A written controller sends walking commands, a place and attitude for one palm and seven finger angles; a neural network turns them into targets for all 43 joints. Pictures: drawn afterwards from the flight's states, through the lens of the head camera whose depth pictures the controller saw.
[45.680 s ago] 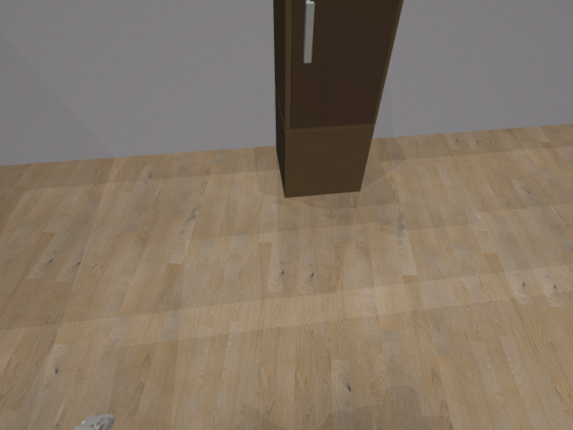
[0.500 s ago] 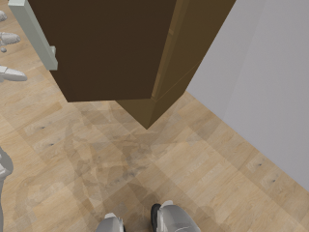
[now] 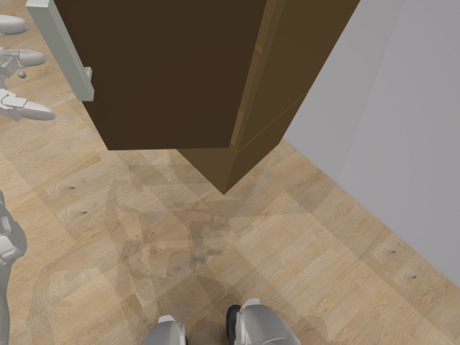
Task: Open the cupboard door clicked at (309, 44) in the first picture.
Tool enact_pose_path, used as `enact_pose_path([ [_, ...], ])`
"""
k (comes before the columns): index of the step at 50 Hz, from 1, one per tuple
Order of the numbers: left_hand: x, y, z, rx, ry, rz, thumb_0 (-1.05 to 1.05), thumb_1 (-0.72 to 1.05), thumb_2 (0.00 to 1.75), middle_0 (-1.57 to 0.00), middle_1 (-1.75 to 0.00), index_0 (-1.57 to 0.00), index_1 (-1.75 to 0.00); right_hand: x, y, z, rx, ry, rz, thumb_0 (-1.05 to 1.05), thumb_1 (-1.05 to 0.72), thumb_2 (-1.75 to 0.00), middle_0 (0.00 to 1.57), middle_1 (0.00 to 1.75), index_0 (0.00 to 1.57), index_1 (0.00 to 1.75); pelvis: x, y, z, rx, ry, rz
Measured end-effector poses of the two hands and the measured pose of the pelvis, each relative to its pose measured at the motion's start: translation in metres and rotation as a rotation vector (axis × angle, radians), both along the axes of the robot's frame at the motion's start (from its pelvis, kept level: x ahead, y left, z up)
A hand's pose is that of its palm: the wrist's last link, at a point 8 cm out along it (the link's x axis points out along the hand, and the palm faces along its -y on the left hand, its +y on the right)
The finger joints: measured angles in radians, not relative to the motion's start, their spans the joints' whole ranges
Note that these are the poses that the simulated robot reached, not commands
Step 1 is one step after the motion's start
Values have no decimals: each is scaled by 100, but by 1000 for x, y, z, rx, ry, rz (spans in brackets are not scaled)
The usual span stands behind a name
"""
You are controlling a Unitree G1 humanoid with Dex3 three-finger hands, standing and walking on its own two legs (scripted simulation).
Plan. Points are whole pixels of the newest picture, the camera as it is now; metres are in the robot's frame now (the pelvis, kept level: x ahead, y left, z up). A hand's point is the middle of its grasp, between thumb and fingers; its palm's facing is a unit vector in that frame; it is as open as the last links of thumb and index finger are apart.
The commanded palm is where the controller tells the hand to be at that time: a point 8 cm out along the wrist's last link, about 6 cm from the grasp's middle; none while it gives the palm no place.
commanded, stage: slide the fingers in behind the handle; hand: left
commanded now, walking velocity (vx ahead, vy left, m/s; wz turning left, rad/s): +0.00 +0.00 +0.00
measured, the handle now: (69, 46) +0.58 +0.21 +0.09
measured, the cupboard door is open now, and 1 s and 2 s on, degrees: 50 50 50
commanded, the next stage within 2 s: close the thumb around the handle in 1.66 s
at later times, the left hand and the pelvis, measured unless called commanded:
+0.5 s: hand (45, 69) +0.53 +0.24 +0.09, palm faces -0.01 -1.00 -0.01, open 14.0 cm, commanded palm +0.51 +0.28 +0.09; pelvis +0.00 +0.00 +0.00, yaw -1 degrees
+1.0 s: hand (67, 74) +0.52 +0.21 +0.09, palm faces -0.02 -1.00 +0.00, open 14.0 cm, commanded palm +0.51 +0.25 +0.09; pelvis +0.00 +0.00 +0.00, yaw +0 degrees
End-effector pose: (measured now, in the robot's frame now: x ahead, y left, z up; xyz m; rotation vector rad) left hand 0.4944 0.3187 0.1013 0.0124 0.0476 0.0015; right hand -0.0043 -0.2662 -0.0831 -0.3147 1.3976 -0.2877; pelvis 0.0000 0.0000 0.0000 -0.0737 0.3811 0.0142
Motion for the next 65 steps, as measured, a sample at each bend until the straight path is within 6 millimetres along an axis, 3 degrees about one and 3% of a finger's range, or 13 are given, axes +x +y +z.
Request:
enact_pose_path([
  [7,5,1,-1,10,8,-3,-1,-50,30,-30,-120,-30,-120,-20,-1,2,-13,40,-20,0,-91,-90,20,30,20,30,-4,-1,-2,-1,13,-3],
  [18,14,-18,-6,-8,6,-24,-1,-50,30,-30,-120,-30,-120,-40,8,5,7,89,-52,0,-91,-90,20,30,20,30,-2,2,-1,-2,17,-8],
  [32,10,-30,-4,-15,-10,-17,-1,-50,30,-30,-120,-30,-120,-24,17,0,52,42,-56,0,-91,-90,20,30,20,30,6,5,3,2,-2,-18],
  [45,5,-46,-9,-13,2,-12,-1,-50,30,-30,-120,-30,-120,0,8,-4,41,-18,-5,0,-91,-90,20,30,20,30,2,3,1,6,-14,1],
  [65,10,-75,-6,-1,-12,-3,-1,-50,30,-30,-120,-30,-120,-27,8,-6,71,15,-48,0,-91,-90,20,30,20,30,-1,-4,2,17,-16,-11],
])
